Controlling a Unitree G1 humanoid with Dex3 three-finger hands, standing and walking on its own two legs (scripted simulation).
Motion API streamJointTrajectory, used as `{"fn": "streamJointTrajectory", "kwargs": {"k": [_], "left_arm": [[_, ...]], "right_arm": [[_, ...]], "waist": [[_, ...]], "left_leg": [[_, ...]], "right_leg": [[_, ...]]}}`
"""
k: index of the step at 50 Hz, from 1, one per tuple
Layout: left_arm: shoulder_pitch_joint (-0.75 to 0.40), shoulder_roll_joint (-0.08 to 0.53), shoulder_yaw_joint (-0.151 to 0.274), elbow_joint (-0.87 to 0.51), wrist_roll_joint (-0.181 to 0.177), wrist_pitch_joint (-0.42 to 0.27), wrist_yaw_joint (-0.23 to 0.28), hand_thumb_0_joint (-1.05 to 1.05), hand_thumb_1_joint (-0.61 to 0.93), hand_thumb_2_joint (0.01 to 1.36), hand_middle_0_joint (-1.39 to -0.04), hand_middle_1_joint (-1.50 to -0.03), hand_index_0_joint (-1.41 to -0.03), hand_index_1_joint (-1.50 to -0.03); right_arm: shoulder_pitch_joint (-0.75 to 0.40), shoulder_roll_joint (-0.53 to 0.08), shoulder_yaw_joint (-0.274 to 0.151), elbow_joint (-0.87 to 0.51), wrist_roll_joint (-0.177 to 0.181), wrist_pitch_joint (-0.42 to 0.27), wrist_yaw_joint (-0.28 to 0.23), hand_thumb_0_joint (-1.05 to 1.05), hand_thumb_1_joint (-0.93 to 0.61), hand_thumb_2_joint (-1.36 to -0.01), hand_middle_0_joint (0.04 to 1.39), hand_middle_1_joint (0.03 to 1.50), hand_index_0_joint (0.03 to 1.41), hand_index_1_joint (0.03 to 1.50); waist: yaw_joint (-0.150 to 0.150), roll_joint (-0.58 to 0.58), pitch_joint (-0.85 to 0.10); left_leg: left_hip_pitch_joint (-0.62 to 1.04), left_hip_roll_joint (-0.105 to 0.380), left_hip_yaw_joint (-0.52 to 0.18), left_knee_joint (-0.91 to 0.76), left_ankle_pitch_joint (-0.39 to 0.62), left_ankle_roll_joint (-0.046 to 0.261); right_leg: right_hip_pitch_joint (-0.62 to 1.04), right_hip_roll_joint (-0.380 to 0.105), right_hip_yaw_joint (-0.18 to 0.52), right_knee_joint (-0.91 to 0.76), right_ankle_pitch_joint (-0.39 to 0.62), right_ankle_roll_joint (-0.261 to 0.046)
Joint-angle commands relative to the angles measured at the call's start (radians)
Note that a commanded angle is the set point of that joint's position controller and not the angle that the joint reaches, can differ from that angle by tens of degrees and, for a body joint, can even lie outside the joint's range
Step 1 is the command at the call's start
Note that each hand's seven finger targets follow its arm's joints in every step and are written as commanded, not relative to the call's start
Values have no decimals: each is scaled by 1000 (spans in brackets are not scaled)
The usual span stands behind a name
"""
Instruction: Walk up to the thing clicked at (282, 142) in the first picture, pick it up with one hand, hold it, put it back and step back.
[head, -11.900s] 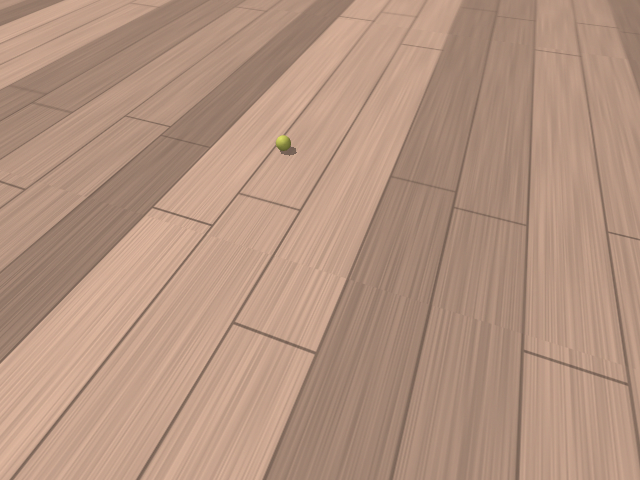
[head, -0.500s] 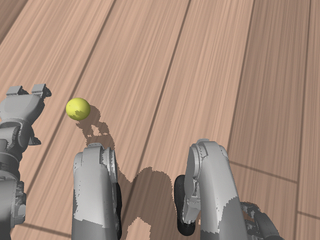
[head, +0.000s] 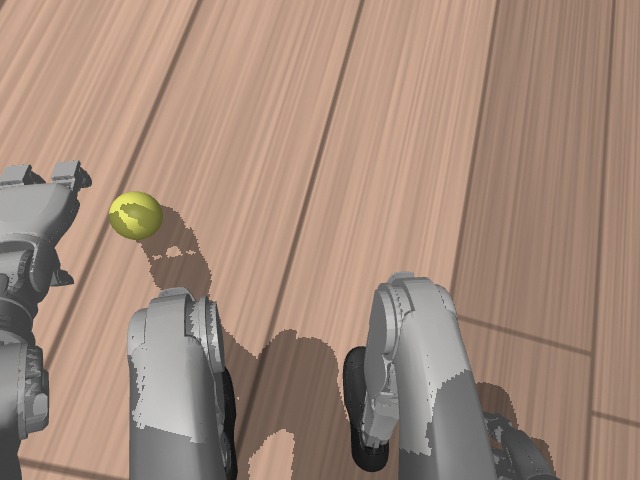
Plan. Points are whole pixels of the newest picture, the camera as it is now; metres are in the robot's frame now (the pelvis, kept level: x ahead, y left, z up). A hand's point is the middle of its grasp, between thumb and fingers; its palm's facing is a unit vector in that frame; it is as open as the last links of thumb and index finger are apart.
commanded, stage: rise first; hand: left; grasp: from above
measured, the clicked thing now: (136, 215) +0.46 +0.28 -0.30
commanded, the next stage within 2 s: approach in 0.18 s
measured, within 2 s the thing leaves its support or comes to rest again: neither
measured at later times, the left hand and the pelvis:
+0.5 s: hand (84, 226) +0.42 +0.31 -0.19, palm faces -0.47 -0.05 -0.88, open 14.1 cm; pelvis +0.00 +0.00 -0.01, yaw +0 degrees
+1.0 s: hand (118, 202) +0.46 +0.27 -0.19, palm faces -0.52 -0.10 -0.85, open 14.0 cm; pelvis +0.00 +0.00 -0.01, yaw -2 degrees
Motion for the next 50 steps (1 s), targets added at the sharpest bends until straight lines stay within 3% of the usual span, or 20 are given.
{"fn": "streamJointTrajectory", "kwargs": {"k": [1, 3, 5, 8, 11, 13, 14, 15, 17, 21, 24, 27, 32, 34, 37, 39, 40, 42, 45, 50], "left_arm": [[-264, 294, 45, -132, -19, 0, 41, 0, -558, 1002, -60, -1032, -64, -1028], [-246, 278, 38, -109, -16, 0, 42, 0, -552, 993, -61, -1041, -67, -1033], [-264, 297, 53, -116, -17, -2, 48, 0, -539, 989, -65, -1035, -73, -1025], [-259, 279, 31, -95, -9, 2, 48, 0, -550, 996, -63, -1044, -69, -1037], [-267, 291, 45, -112, -16, 2, 52, 0, -540, 985, -62, -1054, -73, -1042], [-255, 280, 33, -108, -15, 6, 51, 0, -539, 981, -64, -1059, -76, -1046], [-257, 272, 33, -109, -14, 6, 51, 0, -611, 1061, -75, -995, -41, -1031], [-273, 270, 31, -109, -17, 9, 52, 0, -556, 994, -59, -1048, -64, -1042], [-319, 230, -12, -85, -11, 7, 51, 0, -564, 1001, -59, -1042, -60, -1039], [-421, 188, -55, -70, -2, 0, 74, 0, -561, 1005, -60, -1045, -62, -1041], [-515, 133, -105, -26, 9, 12, 99, 0, -549, 995, -60, -1066, -68, -1057], [-567, 171, -94, -1, 21, 48, 131, 0, -557, 1000, -60, -1079, -69, -1070], [-600, 244, -34, 35, 30, 150, 156, 0, -566, 1006, -60, -1065, -64, -1061], [-584, 237, -36, 94, 21, 188, 141, 0, -569, 1005, -62, -1052, -63, -1050], [-541, 221, -63, 157, -7, 232, 96, 0, -542, 975, -60, -1078, -73, -1063], [-488, 260, -39, 142, -39, 247, 65, 0, -532, 965, -59, -1078, -77, -1059], [-445, 249, -52, 174, -49, 254, 42, 0, -541, 972, -60, -1078, -75, -1061], [-409, 278, -34, 148, -72, 249, 8, 0, -536, 965, -62, -1075, -78, -1057], [-343, 292, -25, 104, -108, 211, -37, 0, -529, 951, -59, -1091, -82, -1066], [-359, 338, 25, -86, -96, 87, -49, 0, -548, 975, -61, -1068, -74, -1053]], "right_arm": [[186, -233, -76, -21, -3, -6, -8, 0, -910, -904, 199, 300, 200, 300], [190, -231, -72, -18, -7, -7, -4, 0, -910, -904, 200, 300, 200, 300], [181, -236, -73, -18, -5, -8, -6, 0, -906, -902, 200, 300, 200, 300], [182, -231, -72, -17, -7, -9, -4, 0, -910, -904, 200, 300, 200, 300], [187, -239, -74, -15, -9, -9, -2, 0, -910, -904, 200, 300, 200, 300], [192, -236, -71, -12, -8, -11, -1, 0, -911, -904, 199, 300, 200, 300], [195, -238, -69, -9, -11, -10, 0, 0, -914, -906, 199, 300, 200, 300], [196, -239, -72, -10, -9, -10, 1, 0, -909, -899, 200, 300, 200, 300], [199, -239, -68, -6, -10, -12, 2, 0, -910, -899, 200, 300, 200, 300], [209, -247, -56, 10, -15, -24, 1, 0, -907, -898, 200, 300, 200, 300], [224, -252, -40, 13, -21, -33, 0, 0, -906, -898, 200, 300, 200, 300], [228, -257, -28, 17, -27, -44, -1, 0, -911, -900, 200, 300, 200, 300], [240, -264, -8, -15, -31, -38, 8, 0, -911, -901, 200, 300, 200, 300], [240, -264, 2, -26, -26, -35, 13, 0, -911, -901, 200, 300, 200, 300], [247, -259, 17, -41, -12, -29, 18, 0, -908, -899, 200, 300, 200, 300], [250, -261, 26, -53, -2, -28, 19, 0, -905, -897, 200, 300, 200, 300], [250, -258, 29, -59, 3, -28, 21, 0, -907, -898, 200, 300, 200, 300], [255, -259, 28, -73, 13, -22, 23, 0, -906, -898, 200, 300, 200, 300], [238, -249, 33, -75, 19, -15, 21, 0, -908, -898, 200, 300, 200, 300], [253, -263, 10, -66, 11, -9, 19, 0, -906, -897, 200, 300, 200, 300]], "waist": [[2, 223, -673], [-1, 219, -645], [5, 236, -672], [-5, 229, -647], [-2, 229, -671], [-6, 235, -675], [-8, 243, -675], [-13, 233, -673], [-42, 244, -649], [-81, 282, -634], [-136, 271, -615], [-131, 329, -660], [-122, 369, -722], [-125, 381, -692], [-135, 280, -672], [-109, 262, -681], [-113, 231, -646], [-110, 168, -635], [-84, 142, -620], [-66, 233, -663]], "left_leg": [[534, -42, 86, -233, 157, 24], [523, -42, 85, -234, 159, 25], [537, -42, 79, -237, 148, 22], [530, -44, 83, -231, 145, 23], [525, -43, 88, -222, 161, 24], [542, -43, 88, -215, 183, 23], [541, -42, 89, -214, 194, 22], [538, -41, 82, -216, 182, 22], [532, -39, 75, -216, 160, 21], [548, -36, 50, -223, 133, 16], [545, -35, 49, -209, 133, 16], [579, -32, 58, -200, 161, 10], [568, -34, 84, -203, 191, 12], [544, -34, 84, -207, 193, 12], [460, -36, 94, -185, 189, 34], [432, -38, 95, -189, 205, 38], [410, -38, 95, -187, 202, 42], [359, -38, 95, -182, 191, 52], [320, -39, 99, -174, 176, 54], [396, -40, 83, -171, 160, 31]], "right_leg": [[274, 45, -77, -240, 188, -60], [269, 45, -81, -229, 186, -58], [251, 45, -82, -221, 174, -61], [251, 46, -81, -228, 177, -62], [269, 45, -80, -226, 192, -59], [280, 46, -78, -224, 215, -59], [281, 46, -80, -219, 225, -56], [265, 46, -82, -214, 214, -60], [236, 47, -90, -216, 196, -60], [176, 46, -108, -192, 170, -55], [161, 48, -114, -199, 179, -52], [171, 49, -111, -189, 212, -54], [230, 51, -101, -196, 256, -64], [231, 46, -100, -186, 260, -66], [299, 61, -90, -216, 278, -59], [350, 59, -86, -215, 285, -55], [361, 62, -84, -217, 283, -52], [412, 65, -80, -233, 277, -43], [452, 66, -68, -235, 265, -39], [401, 64, -83, -212, 224, -55]]}}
